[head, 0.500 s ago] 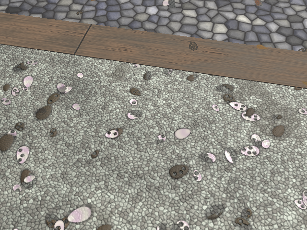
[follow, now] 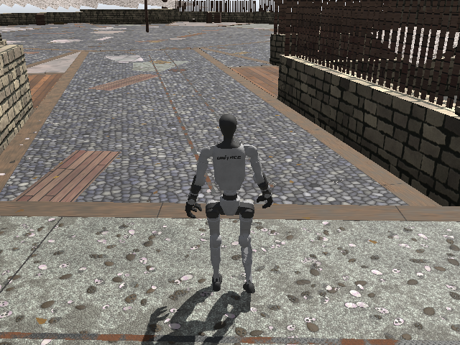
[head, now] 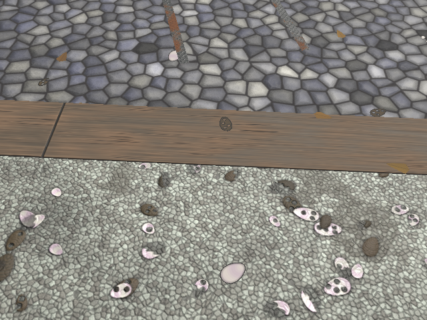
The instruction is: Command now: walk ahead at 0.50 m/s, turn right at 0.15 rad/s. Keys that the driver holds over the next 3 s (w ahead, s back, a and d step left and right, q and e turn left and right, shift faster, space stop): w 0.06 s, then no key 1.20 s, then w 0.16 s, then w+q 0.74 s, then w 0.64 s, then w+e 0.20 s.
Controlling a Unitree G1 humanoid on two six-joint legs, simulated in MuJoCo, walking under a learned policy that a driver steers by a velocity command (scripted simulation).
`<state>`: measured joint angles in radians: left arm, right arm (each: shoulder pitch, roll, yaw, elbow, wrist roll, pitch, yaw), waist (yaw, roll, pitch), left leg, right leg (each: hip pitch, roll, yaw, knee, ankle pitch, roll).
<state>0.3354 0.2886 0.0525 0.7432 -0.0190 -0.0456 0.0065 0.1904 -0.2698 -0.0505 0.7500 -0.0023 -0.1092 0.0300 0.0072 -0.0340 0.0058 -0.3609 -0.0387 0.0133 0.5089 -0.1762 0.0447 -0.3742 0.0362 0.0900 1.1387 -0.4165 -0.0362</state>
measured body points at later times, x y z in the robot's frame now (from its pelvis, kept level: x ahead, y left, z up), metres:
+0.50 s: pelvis +0.19 -0.03 +0.00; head +0.22 -0.04 +0.45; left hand +0.37 +0.21 -0.09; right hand +0.27 -0.30 -0.14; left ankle +0.13 +0.12 -0.69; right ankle +0.28 -0.13 -0.73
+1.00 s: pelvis +0.25 +0.00 +0.00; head +0.26 +0.00 +0.45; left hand +0.35 +0.26 -0.13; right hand +0.31 -0.25 -0.14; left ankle +0.22 +0.13 -0.73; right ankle +0.28 -0.13 -0.73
